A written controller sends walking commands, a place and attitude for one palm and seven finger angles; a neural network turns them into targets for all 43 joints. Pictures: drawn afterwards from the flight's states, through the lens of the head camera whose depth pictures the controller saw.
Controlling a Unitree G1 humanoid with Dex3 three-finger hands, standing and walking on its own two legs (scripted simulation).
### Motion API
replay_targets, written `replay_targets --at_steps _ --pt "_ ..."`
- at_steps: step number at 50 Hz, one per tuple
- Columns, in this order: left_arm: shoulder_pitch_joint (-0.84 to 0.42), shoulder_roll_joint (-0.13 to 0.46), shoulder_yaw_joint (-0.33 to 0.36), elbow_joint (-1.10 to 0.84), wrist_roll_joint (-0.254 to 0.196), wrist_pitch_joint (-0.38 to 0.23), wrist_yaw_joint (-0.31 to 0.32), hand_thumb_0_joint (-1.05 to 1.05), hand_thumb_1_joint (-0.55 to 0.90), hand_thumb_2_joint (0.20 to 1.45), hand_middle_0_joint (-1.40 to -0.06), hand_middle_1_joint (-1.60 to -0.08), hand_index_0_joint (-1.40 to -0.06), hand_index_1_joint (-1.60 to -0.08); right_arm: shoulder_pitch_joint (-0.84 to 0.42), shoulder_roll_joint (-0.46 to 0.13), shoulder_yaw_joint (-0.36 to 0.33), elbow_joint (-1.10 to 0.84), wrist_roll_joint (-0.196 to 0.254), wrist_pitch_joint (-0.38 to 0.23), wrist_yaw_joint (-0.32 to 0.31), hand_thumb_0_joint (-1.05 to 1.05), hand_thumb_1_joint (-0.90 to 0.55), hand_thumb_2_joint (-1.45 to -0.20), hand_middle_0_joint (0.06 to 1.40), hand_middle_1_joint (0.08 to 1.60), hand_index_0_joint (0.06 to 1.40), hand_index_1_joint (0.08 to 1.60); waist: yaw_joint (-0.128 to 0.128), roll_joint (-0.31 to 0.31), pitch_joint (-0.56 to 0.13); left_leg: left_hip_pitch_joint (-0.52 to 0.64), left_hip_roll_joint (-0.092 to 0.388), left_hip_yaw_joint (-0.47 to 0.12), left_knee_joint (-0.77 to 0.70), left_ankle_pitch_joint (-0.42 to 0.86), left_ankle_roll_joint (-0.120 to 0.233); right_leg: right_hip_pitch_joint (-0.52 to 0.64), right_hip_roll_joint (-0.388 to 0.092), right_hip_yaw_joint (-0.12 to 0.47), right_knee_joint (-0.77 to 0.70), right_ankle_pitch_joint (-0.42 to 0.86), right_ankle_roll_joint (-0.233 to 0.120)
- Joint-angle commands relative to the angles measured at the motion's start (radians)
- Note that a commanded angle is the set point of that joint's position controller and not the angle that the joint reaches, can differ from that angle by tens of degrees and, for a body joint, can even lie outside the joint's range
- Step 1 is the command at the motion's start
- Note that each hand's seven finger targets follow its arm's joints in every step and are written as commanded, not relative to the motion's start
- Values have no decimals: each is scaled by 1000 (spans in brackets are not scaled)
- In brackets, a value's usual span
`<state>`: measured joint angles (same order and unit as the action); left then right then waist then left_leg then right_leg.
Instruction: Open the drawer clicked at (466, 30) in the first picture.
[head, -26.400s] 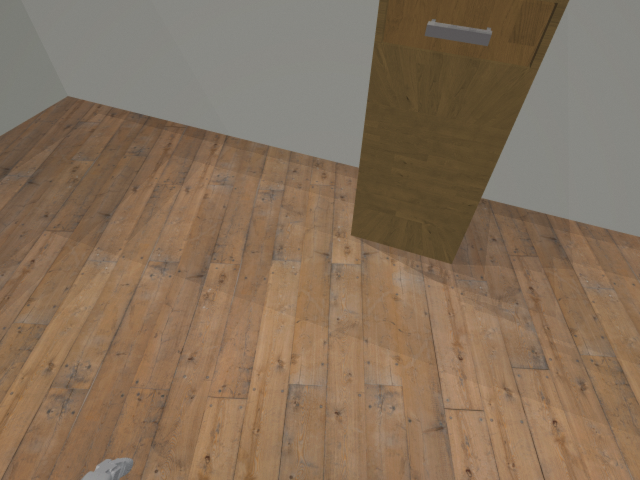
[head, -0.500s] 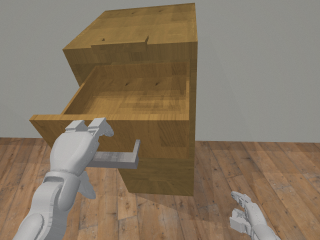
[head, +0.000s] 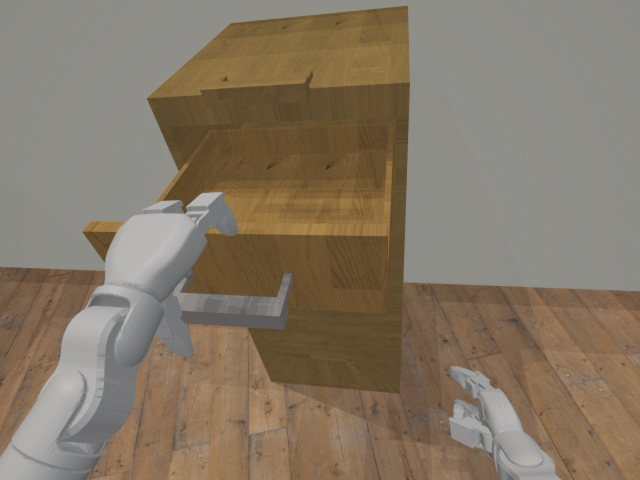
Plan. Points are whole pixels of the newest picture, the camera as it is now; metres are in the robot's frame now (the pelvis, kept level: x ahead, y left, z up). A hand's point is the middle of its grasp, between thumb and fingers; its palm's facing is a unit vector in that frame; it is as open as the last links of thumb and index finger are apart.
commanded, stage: lift the hand off the handle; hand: left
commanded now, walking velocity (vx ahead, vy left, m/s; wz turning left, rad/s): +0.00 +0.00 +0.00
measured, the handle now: (229, 294) +0.29 +0.18 +0.11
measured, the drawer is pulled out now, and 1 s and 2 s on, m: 0.27 0.27 0.27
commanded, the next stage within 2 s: draw the hand back to the body in 0.42 s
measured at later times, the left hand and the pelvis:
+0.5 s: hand (184, 230) +0.27 +0.18 +0.24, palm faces +0.29 -0.10 -0.95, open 13.9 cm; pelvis -0.01 -0.01 -0.01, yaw -1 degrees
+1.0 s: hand (123, 248) +0.23 +0.22 +0.25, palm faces +0.32 -0.01 -0.95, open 13.9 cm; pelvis -0.01 +0.00 -0.01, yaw +0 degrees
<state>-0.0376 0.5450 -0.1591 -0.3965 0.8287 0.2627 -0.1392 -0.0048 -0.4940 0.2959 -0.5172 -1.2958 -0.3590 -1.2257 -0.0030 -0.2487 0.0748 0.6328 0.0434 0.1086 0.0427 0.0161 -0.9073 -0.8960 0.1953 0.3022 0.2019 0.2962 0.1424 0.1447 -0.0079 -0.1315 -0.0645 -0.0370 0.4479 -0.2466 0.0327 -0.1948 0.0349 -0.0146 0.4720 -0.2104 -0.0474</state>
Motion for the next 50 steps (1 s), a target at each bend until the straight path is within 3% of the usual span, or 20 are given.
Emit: replay_targets --at_steps 1,4,5,6,7,10,12,15,19,20,21,25,26,29,32,37,41,45,46,50 --pt "-486 206 208 -300 20 -28 68 0 -500 300 -300 -1200 -300 -1200 -250 -50 -23 -204 8 -66 -2 0 -900 -900 200 300 200 300 -20 -71 -301 -43 27 9 -63 201 -12 186 -29 58 -48 76 14" --pt "-443 213 223 -220 -2 -4 50 0 -500 300 -300 -1200 -300 -1200 -236 -62 -28 -185 14 -48 1 0 -900 -900 200 300 200 300 -26 -85 -219 -64 32 11 -77 191 -16 152 -33 53 -65 79 15" --pt "-439 286 307 -191 -16 17 45 0 -500 300 -300 -1200 -300 -1200 -250 -71 -31 -186 26 -51 2 0 -900 -900 200 300 200 300 -17 -69 -216 -81 47 9 -68 175 -20 156 -32 72 -55 77 8" --pt "-421 221 256 -124 -19 33 28 0 -500 300 -300 -1200 -300 -1200 -242 -59 -17 -186 19 -42 7 0 -900 -900 200 300 200 300 -19 -128 -179 -112 37 23 -69 168 -20 148 -41 56 -60 54 17" --pt "-376 241 297 -83 -34 37 21 0 -500 300 -300 -1200 -300 -1200 -214 -67 -23 -175 21 -25 8 0 -900 -900 200 300 200 300 -24 -159 -141 -120 45 26 -78 155 -17 130 -38 53 -70 44 23" --pt "-334 303 367 -100 -77 44 -5 0 -500 300 -300 -1200 -300 -1200 -234 -87 -23 -207 35 -8 12 0 -900 -900 200 300 200 300 -14 -146 -143 -142 55 36 -58 124 -20 130 -45 65 -53 45 28" --pt "-316 227 306 -111 -80 48 -24 0 -500 300 -300 -1200 -300 -1200 -225 -76 -18 -225 31 2 22 0 -900 -900 200 300 200 300 -25 -164 -144 -147 50 43 -56 110 -13 122 -50 56 -55 16 36" --pt "-357 286 340 -205 -101 46 -28 0 -500 300 -300 -1200 -300 -1200 -251 -90 -26 -246 41 -7 16 0 -900 -900 200 300 200 300 -27 -111 -179 -142 53 41 -32 82 -11 118 -56 80 -44 -5 33" --pt "-392 286 322 -272 -68 42 -22 0 -500 300 -300 -1200 -300 -1200 -243 -87 -30 -246 26 -18 11 0 -900 -900 200 300 200 300 -25 -84 -244 -126 36 39 -15 111 -4 135 -60 91 -34 -5 31" --pt "-429 349 369 -306 -82 32 -11 0 -500 300 -300 -1200 -300 -1200 -245 -93 -34 -241 32 -29 4 0 -900 -900 200 300 200 300 -28 -69 -253 -122 44 36 -6 100 -8 136 -63 101 -29 -11 26" --pt "-464 285 305 -280 -58 36 -11 0 -500 300 -300 -1200 -300 -1200 -258 -77 -25 -245 22 -40 7 0 -900 -900 200 300 200 300 -23 -65 -258 -136 31 37 3 112 -8 134 -65 104 -26 -19 24" --pt "-453 368 391 -265 -71 23 14 0 -500 300 -300 -1200 -300 -1200 -237 -90 -37 -219 27 -44 -1 0 -900 -900 200 300 200 300 -20 -84 -232 -131 42 26 -3 105 -12 118 -62 109 -35 -28 20" --pt "-453 315 348 -227 -62 28 12 0 -500 300 -300 -1200 -300 -1200 -242 -73 -28 -223 20 -49 4 0 -900 -900 200 300 200 300 -13 -108 -236 -145 32 32 6 115 -11 124 -67 110 -33 -27 25" --pt "-374 318 378 -139 -84 31 6 0 -500 300 -300 -1200 -300 -1200 -211 -87 -30 -208 24 -34 4 0 -900 -900 200 300 200 300 -21 -155 -160 -160 40 31 -8 90 -10 84 -63 95 -50 -40 33" --pt "-295 341 426 -115 -107 29 -11 0 -500 300 -300 -1200 -300 -1200 -204 -87 -28 -213 23 -26 8 0 -900 -900 200 300 200 300 -16 -183 -179 -180 46 37 7 103 -13 117 -74 107 -39 -8 40" --pt "-161 318 423 -267 -138 31 -39 0 -500 300 -300 -1200 -300 -1200 -226 -84 -31 -245 28 -24 15 0 -900 -900 200 300 200 300 -21 -131 -227 -162 43 40 26 133 -8 137 -73 99 -11 64 44" --pt "-223 342 415 -390 -124 24 -29 0 -500 300 -300 -1200 -300 -1200 -248 -81 -23 -256 20 -49 1 0 -900 -900 200 300 200 300 -23 -98 -237 -144 34 32 42 127 -7 112 -72 104 -14 21 39" --pt "-233 472 531 -389 -109 13 3 0 -500 300 -300 -1200 -300 -1200 -239 -99 -30 -230 21 -55 -15 0 -900 -900 200 300 200 300 -16 -73 -206 -132 46 15 35 118 -13 85 -61 112 -26 -7 26" --pt "-250 417 483 -344 -91 16 2 0 -500 300 -300 -1200 -300 -1200 -234 -80 -21 -224 10 -55 -11 0 -900 -900 200 300 200 300 -13 -76 -218 -146 35 18 32 132 -13 99 -67 99 -17 -3 26" --pt "-184 408 502 -278 -145 20 -9 0 -500 300 -300 -1200 -300 -1200 -227 -96 -31 -217 32 -57 -13 0 -900 -900 200 300 200 300 -21 -65 -148 -138 54 3 11 116 -22 52 -53 77 -26 18 22"
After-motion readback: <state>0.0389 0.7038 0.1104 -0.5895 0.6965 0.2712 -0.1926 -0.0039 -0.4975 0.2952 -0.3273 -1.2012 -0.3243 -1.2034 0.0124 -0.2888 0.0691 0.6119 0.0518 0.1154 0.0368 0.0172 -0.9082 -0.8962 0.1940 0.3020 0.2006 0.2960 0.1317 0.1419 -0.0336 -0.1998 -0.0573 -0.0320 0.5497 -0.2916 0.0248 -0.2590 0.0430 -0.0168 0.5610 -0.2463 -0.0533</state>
